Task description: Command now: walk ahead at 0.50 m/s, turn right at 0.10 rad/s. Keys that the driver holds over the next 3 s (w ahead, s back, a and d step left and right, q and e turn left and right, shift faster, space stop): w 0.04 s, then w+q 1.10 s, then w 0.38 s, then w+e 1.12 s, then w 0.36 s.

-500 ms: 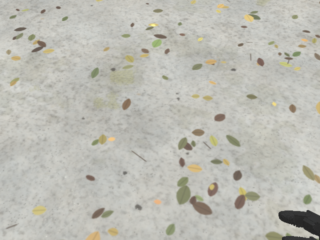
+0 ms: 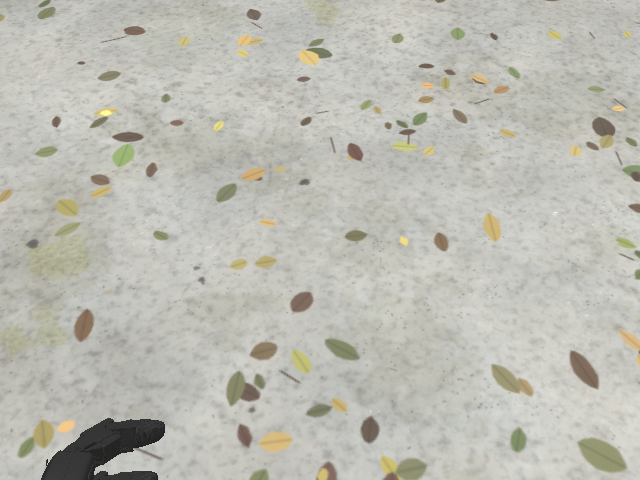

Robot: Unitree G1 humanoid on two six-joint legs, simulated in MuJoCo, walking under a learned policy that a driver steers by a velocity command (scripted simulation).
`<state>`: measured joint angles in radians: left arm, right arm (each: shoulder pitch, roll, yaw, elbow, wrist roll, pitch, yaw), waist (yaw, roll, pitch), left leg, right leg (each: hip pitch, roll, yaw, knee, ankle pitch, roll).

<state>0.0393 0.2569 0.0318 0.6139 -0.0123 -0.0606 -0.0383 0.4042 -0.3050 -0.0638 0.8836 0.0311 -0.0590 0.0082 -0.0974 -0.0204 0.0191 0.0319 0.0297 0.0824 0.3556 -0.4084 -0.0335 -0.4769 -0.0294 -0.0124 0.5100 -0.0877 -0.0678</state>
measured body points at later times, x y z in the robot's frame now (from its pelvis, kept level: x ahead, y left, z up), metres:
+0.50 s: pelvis +0.27 +0.01 +0.00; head +0.30 +0.02 +0.45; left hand +0.24 +0.29 -0.13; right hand +0.51 -0.18 -0.10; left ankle +0.40 +0.15 -0.71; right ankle +0.12 -0.11 -0.73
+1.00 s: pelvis +0.56 +0.07 +0.00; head +0.58 +0.09 +0.45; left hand +0.65 +0.40 -0.07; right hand +0.74 -0.17 -0.11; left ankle +0.40 +0.13 -0.73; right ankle +0.73 +0.02 -0.73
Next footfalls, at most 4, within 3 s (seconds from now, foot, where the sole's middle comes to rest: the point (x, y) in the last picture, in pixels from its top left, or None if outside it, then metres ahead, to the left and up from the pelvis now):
0.54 left None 0.44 0.14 -0.76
1.00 right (285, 347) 0.77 0.04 -0.76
1.52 left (121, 338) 0.83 0.42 -0.76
2.06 right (145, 215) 1.21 0.40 -0.76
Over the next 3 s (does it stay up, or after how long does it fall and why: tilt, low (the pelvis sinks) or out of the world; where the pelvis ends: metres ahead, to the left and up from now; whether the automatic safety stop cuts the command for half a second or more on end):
stays up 1.51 0.55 0.00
